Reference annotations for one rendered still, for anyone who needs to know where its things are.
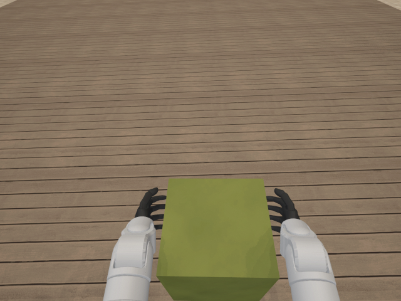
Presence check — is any carton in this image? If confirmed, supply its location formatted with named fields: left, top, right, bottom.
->
left=156, top=179, right=280, bottom=301

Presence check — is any right robot forearm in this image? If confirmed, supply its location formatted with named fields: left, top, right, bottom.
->
left=280, top=218, right=340, bottom=301

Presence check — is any left robot hand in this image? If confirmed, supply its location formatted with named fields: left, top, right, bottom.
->
left=135, top=187, right=166, bottom=230

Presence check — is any left robot forearm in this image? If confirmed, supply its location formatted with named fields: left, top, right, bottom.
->
left=103, top=216, right=156, bottom=301

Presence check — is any right robot hand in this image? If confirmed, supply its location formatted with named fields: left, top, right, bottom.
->
left=266, top=188, right=300, bottom=233

